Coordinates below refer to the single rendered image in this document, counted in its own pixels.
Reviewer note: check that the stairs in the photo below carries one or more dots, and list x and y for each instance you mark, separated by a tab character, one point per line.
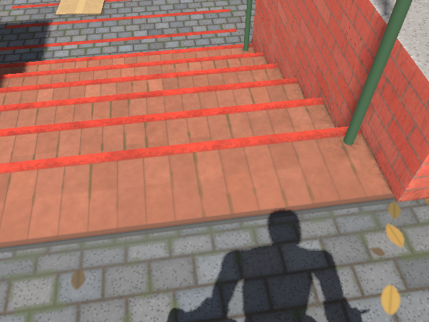
77	106

